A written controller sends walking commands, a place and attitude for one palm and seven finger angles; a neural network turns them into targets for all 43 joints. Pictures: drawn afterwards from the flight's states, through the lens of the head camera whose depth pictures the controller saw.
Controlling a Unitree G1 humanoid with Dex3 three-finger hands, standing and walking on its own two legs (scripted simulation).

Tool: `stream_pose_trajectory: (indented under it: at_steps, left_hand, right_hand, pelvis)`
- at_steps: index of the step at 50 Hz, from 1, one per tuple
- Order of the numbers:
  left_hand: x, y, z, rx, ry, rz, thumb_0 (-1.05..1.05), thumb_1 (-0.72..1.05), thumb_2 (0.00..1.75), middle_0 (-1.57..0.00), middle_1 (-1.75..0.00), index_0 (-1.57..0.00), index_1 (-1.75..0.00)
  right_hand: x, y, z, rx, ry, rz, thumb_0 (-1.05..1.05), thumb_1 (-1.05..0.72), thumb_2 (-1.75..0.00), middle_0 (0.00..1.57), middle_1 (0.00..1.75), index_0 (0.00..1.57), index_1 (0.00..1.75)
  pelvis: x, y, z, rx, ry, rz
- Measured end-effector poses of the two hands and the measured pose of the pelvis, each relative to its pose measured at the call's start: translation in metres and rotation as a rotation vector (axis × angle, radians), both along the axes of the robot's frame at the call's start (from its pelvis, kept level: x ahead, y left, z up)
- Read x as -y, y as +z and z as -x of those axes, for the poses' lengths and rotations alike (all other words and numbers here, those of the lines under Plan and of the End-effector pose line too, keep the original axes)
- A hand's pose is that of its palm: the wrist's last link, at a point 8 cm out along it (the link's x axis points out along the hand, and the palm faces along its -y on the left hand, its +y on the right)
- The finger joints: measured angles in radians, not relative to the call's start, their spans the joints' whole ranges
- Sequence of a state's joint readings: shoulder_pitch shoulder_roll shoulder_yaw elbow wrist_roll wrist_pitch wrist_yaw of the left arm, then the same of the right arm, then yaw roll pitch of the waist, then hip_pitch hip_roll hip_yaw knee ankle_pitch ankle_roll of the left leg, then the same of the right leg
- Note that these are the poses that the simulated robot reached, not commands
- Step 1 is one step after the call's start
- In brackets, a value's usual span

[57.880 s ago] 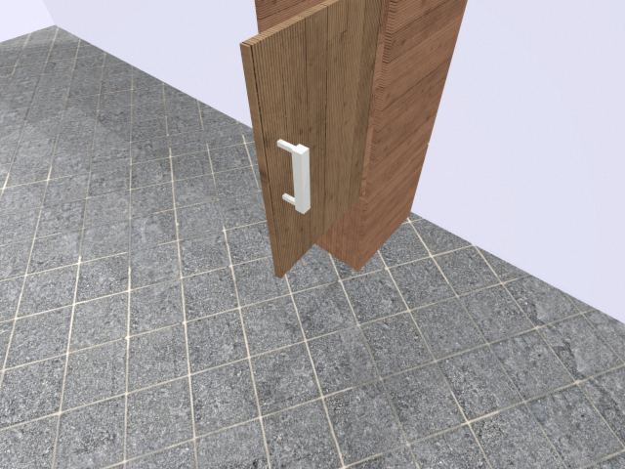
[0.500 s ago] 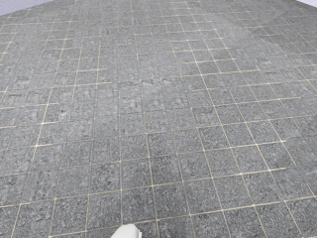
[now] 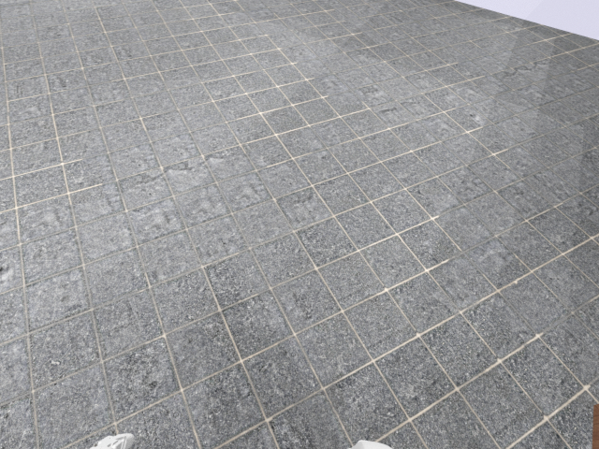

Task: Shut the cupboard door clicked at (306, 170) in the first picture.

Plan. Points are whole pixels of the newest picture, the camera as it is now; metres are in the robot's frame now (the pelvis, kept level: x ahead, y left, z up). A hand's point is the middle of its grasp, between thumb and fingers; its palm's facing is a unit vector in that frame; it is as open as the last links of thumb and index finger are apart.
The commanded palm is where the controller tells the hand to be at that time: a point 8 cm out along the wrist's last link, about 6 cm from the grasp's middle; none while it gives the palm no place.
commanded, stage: turn to face it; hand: left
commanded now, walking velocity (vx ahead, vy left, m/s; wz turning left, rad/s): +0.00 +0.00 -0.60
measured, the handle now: out of the picture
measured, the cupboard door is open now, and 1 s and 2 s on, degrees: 40 40 40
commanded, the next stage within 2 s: none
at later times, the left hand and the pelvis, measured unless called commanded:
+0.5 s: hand (196, 441) +0.15 +0.16 -0.18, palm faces -0.23 -0.95 -0.21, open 7.4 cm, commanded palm none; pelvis +0.02 -0.01 -0.01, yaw -16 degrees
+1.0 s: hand (252, 390) +0.22 +0.09 -0.16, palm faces -0.54 -0.79 -0.29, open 7.4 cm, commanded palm none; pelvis +0.02 -0.03 -0.02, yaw -34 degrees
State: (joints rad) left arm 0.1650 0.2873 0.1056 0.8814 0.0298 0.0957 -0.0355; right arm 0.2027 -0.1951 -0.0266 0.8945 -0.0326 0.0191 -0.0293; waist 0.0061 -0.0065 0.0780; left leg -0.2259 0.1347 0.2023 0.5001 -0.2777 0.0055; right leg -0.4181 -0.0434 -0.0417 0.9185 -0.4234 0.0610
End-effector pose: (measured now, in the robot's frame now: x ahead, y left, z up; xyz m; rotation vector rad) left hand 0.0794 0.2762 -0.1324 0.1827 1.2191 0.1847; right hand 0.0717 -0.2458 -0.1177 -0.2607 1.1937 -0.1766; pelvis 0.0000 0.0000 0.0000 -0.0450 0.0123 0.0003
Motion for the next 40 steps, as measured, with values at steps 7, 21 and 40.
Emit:
stream_pose_trajectory:
  at_steps: [7, 21, 40]
  left_hand:
    - [0.048, 0.001, -0.058, 0.090, -0.166, -0.039, 0.00, 0.91, 0.90, -0.19, -0.30, -0.19, -0.30]
    - [0.081, -0.003, -0.066, 0.016, -0.269, 0.014, 0.00, 0.90, 0.90, -0.20, -0.30, -0.20, -0.30]
    - [0.072, -0.004, -0.136, -0.033, -0.480, 0.007, 0.00, 0.91, 0.90, -0.19, -0.30, -0.19, -0.30]
  right_hand:
    - [0.047, -0.037, 0.066, -0.110, -0.167, -0.030, 0.01, -0.91, -0.90, 0.20, 0.30, 0.21, 0.30]
    - [0.045, -0.016, 0.051, -0.026, -0.272, -0.027, 0.01, -0.91, -0.90, 0.20, 0.29, 0.20, 0.30]
    - [0.004, -0.004, 0.094, -0.004, -0.466, -0.012, 0.00, -0.91, -0.90, 0.21, 0.30, 0.21, 0.30]
  pelvis:
    - [0.027, -0.020, -0.003, -0.003, -0.097, -0.034]
    - [0.023, -0.006, -0.012, -0.010, -0.234, -0.051]
    - [0.001, -0.001, -0.024, -0.009, -0.484, -0.004]
